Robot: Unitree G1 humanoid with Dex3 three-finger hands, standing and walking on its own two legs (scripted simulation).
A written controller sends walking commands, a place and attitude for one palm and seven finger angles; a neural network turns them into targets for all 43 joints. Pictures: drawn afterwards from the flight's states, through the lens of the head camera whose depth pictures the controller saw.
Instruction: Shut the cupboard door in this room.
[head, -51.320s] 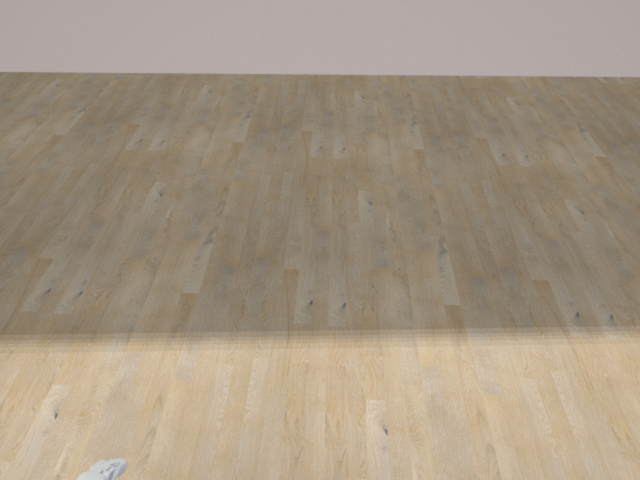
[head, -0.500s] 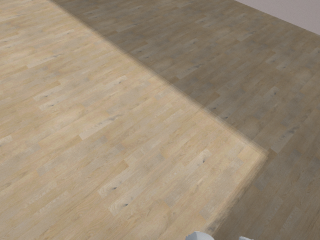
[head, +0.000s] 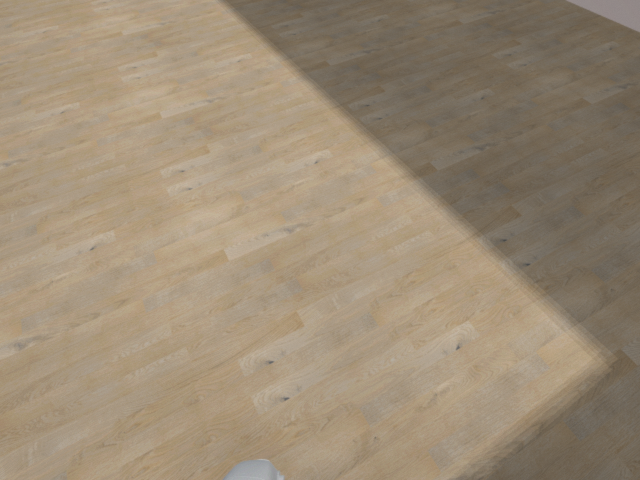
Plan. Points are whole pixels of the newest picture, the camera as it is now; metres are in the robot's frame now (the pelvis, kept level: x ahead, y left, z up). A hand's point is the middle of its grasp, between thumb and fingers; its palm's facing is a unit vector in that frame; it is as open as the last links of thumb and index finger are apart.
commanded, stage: turn or walk to find it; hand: left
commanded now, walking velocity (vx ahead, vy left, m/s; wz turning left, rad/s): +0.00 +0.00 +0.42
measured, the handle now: out of the picture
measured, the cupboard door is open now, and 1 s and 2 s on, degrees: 59 59 59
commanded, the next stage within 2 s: none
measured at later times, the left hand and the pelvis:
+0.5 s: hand out of the picture +0.07 +0.22 -0.16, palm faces +0.21 -0.94 -0.26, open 7.4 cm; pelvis +0.01 +0.00 -0.01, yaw +11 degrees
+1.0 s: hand out of the picture -0.07 +0.22 -0.19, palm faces +0.47 -0.85 -0.24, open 7.4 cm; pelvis -0.01 +0.01 -0.01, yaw +25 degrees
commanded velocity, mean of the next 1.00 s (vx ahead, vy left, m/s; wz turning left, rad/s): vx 0.00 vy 0.00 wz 0.42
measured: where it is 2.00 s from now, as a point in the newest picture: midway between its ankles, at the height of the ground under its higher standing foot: outside the picture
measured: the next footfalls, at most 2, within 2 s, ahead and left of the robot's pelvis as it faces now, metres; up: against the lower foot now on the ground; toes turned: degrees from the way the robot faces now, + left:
left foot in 0.10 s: +0.03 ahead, +0.14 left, +0.00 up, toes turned +8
right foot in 0.50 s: +0.08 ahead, -0.11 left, +0.00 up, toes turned +6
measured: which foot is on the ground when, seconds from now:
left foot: up 0.00-0.08, down 0.10-0.50, up 0.52-0.90, down 0.92-1.00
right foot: down 0.00-0.10, up 0.12-0.48, down 0.50-0.94, up 0.96-1.00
